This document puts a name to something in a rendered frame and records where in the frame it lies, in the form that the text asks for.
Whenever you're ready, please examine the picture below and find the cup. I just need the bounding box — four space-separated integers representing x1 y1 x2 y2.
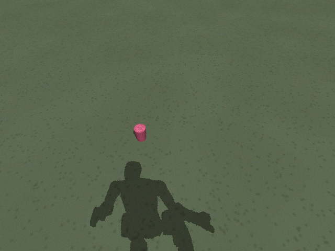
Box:
134 124 146 142

